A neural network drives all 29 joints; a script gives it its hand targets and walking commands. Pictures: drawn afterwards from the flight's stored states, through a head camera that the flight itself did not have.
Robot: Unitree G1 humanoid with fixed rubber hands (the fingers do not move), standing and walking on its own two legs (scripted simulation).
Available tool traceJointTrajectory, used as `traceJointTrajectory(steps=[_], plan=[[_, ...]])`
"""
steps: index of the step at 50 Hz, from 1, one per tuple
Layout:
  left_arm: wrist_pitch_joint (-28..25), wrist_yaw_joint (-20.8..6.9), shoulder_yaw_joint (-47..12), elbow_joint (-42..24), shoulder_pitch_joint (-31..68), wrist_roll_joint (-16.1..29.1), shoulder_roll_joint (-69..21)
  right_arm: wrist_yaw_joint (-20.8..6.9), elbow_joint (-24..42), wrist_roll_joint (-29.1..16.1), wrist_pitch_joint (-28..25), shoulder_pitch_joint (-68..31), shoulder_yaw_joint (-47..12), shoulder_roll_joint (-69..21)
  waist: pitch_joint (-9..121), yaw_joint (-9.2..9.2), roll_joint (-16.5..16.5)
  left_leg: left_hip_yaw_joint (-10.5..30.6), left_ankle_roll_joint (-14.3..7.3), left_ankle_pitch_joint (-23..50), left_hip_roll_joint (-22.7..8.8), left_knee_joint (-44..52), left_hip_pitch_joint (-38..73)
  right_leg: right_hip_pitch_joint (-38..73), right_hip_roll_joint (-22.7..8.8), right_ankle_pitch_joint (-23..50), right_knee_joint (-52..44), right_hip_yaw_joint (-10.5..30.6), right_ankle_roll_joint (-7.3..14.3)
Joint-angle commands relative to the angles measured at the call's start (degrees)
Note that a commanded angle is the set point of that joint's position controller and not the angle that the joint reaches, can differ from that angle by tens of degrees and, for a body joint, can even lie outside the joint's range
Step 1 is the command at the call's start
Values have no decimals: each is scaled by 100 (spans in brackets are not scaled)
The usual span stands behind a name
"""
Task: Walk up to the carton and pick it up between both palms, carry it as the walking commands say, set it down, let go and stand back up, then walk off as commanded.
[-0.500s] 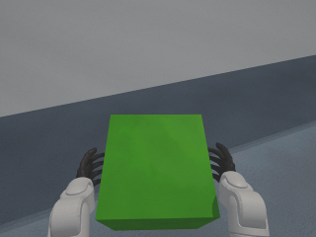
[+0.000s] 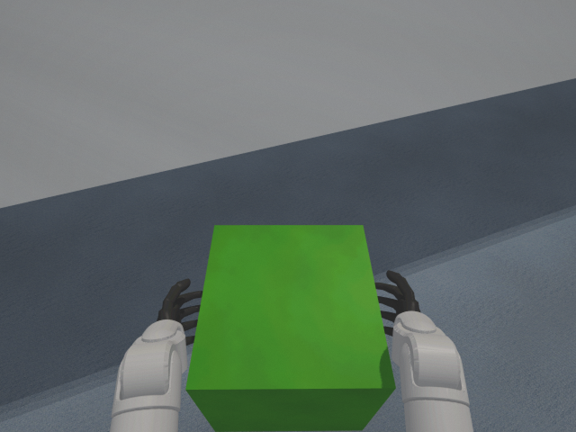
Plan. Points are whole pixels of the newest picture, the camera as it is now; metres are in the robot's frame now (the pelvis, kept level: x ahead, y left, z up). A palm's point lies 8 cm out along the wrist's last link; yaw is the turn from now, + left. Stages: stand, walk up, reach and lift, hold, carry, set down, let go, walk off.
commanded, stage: carry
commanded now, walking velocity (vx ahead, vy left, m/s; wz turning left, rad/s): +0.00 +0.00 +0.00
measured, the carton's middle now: (289, 328) +0.30 -0.01 -0.06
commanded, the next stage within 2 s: hold in 1.52 s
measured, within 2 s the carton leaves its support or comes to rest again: neither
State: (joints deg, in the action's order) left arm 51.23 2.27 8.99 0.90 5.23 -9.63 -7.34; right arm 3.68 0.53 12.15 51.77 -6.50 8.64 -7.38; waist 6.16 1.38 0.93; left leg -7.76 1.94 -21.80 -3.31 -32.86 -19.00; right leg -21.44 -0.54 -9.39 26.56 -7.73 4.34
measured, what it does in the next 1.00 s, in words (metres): steps on the spot: left foot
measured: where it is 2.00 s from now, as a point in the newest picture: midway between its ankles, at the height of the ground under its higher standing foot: outside the picture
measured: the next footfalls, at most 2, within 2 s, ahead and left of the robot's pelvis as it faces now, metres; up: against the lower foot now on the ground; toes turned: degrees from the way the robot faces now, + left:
left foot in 0.02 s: +0.04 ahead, +0.13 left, +0.00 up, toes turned +3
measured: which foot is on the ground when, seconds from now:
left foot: up 0.00-0.00, down 0.02-1.00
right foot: down 0.00-1.00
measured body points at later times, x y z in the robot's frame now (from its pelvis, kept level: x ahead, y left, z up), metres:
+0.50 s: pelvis +0.01 +0.03 +0.00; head +0.00 +0.03 +0.45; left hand +0.28 +0.19 +0.01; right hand +0.28 -0.14 +0.01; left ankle +0.00 +0.12 -0.74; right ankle +0.05 -0.07 -0.74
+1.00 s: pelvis +0.00 +0.03 +0.00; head -0.01 +0.03 +0.45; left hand +0.27 +0.19 +0.00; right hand +0.27 -0.14 +0.00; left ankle +0.00 +0.12 -0.74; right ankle +0.05 -0.07 -0.74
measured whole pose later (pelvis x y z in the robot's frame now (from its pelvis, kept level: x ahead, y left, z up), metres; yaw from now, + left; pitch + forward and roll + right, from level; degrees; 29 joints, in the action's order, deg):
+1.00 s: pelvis +0.00 +0.03 +0.00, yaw +1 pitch +3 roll +0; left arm 35.3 2.1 8.8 7.0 1.6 -9.6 -7.2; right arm 3.7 -6.0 9.9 35.1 -1.5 8.7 -7.2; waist 6.4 1.3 0.9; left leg -7.8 -1.7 -15.7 -1.2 -29.8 -17.3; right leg -21.2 -2.7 -10.6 28.7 -7.9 1.5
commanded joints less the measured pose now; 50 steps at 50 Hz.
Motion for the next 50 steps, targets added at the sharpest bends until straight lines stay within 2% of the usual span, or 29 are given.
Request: traceJointTrajectory(steps=[1, 2, 4, 6, 7, 8, 10, 11, 12, 13, 16, 18, 19, 20, 21, 24, 27, 28, 31, 33, 35, 36, 39, 40, 41, 42, 44, 46, 50], plan=[[-1099, -1262, -2756, -420, 2732, 1167, -3925, -1301, -144, -1510, -1021, -2201, -2875, -4515, 1621, -176, -52, 556, -272, 802, -559, 1113, 573, 1060, -823, -151, -332, 777, -330], [-1281, -1230, -2651, -199, 2691, 1084, -3832, -1261, -9, -1478, -1220, -2545, -2860, -4304, 1615, -195, -112, 458, -290, 934, -557, 1041, 550, 1163, -781, -3, -298, 725, -409], [-1337, -1147, -3028, -899, 2790, 1380, -3861, -1202, 850, -1787, -1338, -2588, -3265, -4185, 1751, -197, 187, 463, -264, 1544, -649, 943, 660, 1233, -671, 680, -151, 669, -399], [-1560, -1052, -2572, -125, 2490, 880, -3618, -1192, -25, -1341, -1542, -2213, -2763, -3916, 1821, -196, 199, 440, -253, 1772, -671, 832, 799, 1216, -726, 967, 5, 632, -324], [-1452, -995, -3321, -1424, 2698, 1404, -3775, -1193, 1034, -1832, -1422, -2160, -3411, -4034, 1913, -179, 478, 425, -263, 2209, -724, 808, 968, 1189, -746, 1167, 171, 682, -272], [-1415, -1015, -3076, -729, 2318, 1160, -3649, -1182, 382, -1559, -1423, -1872, -3105, -3960, 1946, -159, 283, 477, -285, 2157, -735, 781, 1043, 1133, -751, 1076, 163, 646, -289], [-1302, -1013, -3259, -970, 2370, 1286, -3645, -1164, 471, -1613, -1296, -1747, -3264, -3889, 1939, -149, 364, 481, -354, 2826, -795, 659, 1184, 996, -709, 1074, 321, 564, -286], [-1369, -1006, -2862, -237, 1989, 922, -3420, -1171, -344, -1232, -1375, -1390, -2774, -3665, 1928, -154, 430, 477, -356, 2948, -810, 616, 1166, 974, -682, 872, 287, 507, -303], [-1337, -979, -3305, -1182, 2153, 1348, -3402, -1126, 754, -1633, -1364, -1600, -3294, -3660, 1951, -142, 357, 446, -398, 3442, -816, 564, 1288, 1003, -621, 946, 348, 417, -338], [-1246, -1007, -3239, -928, 2086, 1236, -3516, -1140, 537, -1608, -1267, -1685, -3281, -3831, 1828, -141, 260, 493, -421, 3474, -834, 567, 1235, 966, -610, 776, 306, 405, -362], [-1218, -984, -3278, -1208, 2319, 1335, -3581, -1119, 846, -1674, -1276, -1933, -3258, -3779, 1932, -143, 492, 502, -434, 3451, -766, 501, 1220, 1000, -584, 677, 223, 378, -350], [-1271, -1028, -2857, -385, 2005, 960, -3382, -1128, -89, -1250, -1285, -1564, -2841, -3606, 1945, -140, 168, 441, -386, 2314, -628, 495, 976, 1101, -754, 1029, 97, 527, -297], [-1322, -1023, -2903, -475, 1973, 1037, -3398, -1108, 355, -1393, -1371, -1806, -2960, -3563, 2002, -146, 62, 479, -370, 2103, -605, 501, 844, 1323, -829, 1182, 186, 584, -252], [-1355, -1026, -2791, -204, 1894, 938, -3302, -1107, -112, -1245, -1369, -1537, -2855, -3578, 1932, -151, -56, 409, -358, 1962, -558, 477, 804, 1317, -901, 1512, 206, 628, -247], [-1374, -1028, -2900, -530, 1883, 1041, -3274, -1106, 150, -1346, -1377, -1503, -3012, -3596, 1871, -143, -139, 443, -360, 1843, -538, 528, 694, 1330, -910, 1539, 200, 624, -243], [-1470, -1015, -2724, -375, 2040, 888, -3246, -1112, -159, -1186, -1466, -1510, -2734, -3584, 1924, -143, 177, 476, -342, 1954, -562, 630, 728, 1235, -920, 1299, 238, 623, -262], [-1622, -1017, -2647, -56, 1826, 774, -3235, -1098, -210, -1090, -1645, -1622, -2655, -3404, 1872, -150, 105, 528, -362, 1669, -583, 650, 646, 1172, -934, 937, 111, 679, -263], [-1611, -967, -2797, -593, 1987, 948, -3174, -1075, 261, -1335, -1634, -1701, -2903, -3501, 1783, -157, 12, 483, -368, 1609, -537, 670, 635, 1167, -939, 997, 108, 668, -277], [-1821, -955, -2303, 308, 1560, 558, -2824, -1020, -444, -886, -1840, -1505, -2430, -3074, 1894, -155, 18, 539, -381, 1744, -584, 664, 694, 1192, -933, 930, 160, 628, -290], [-1816, -948, -2749, -308, 1850, 891, -3048, -1020, 161, -1170, -1846, -1667, -2814, -3255, 1744, -157, -64, 565, -377, 1508, -531, 644, 446, 1209, -962, 903, 86, 669, -290], [-1977, -915, -2330, 184, 1729, 544, -2815, -1022, -620, -842, -1959, -1366, -2383, -3124, 1772, -143, 54, 522, -339, 1285, -506, 671, 506, 1170, -1013, 840, 28, 706, -254], [-1998, -907, -2471, -185, 1791, 718, -2881, -1005, -101, -1031, -1989, -1611, -2588, -3106, 1744, -133, -125, 548, -368, 1243, -513, 642, 497, 1084, -979, 781, 12, 732, -246], [-2075, -888, -2351, 159, 1533, 592, -2723, -965, -293, -922, -2083, -1461, -2482, -2958, 1771, -143, -72, 466, -369, 1179, -442, 688, 557, 1136, -1084, 888, 17, 755, -221], [-2041, -877, -2582, -333, 1733, 801, -2810, -941, 189, -1094, -2075, -1661, -2713, -3103, 1680, -141, -108, 515, -367, 1121, -491, 695, 406, 1181, -1053, 782, -47, 709, -245], [-2064, -887, -2290, 448, 1426, 461, -2734, -969, -527, -790, -2084, -1412, -2331, -2896, 1718, -142, 27, 497, -360, 1120, -467, 729, 493, 1093, -1063, 766, 7, 718, -229], [-2084, -859, -2653, -617, 1954, 864, -2783, -946, 264, -1158, -2082, -1662, -2788, -3077, 1674, -144, -9, 489, -370, 1203, -454, 679, 462, 1110, -1037, 886, 18, 701, -260], [-2008, -885, -2509, 106, 1443, 651, -2892, -937, 21, -1018, -2039, -1682, -2672, -3031, 1771, -140, -253, 564, -391, 1310, -515, 682, 564, 1081, -1041, 734, 50, 714, -253], [-2065, -838, -2513, -461, 1828, 759, -2616, -919, 67, -1029, -2047, -1607, -2623, -2857, 1637, -134, -36, 521, -387, 1327, -502, 637, 526, 990, -1026, 829, 19, 723, -262], [-2046, -863, -2488, 167, 1499, 642, -2740, -935, -214, -918, -2045, -1600, -2564, -2848, 1628, -138, -160, 564, -410, 1196, -491, 656, 580, 842, -1007, 434, -52, 746, -289]])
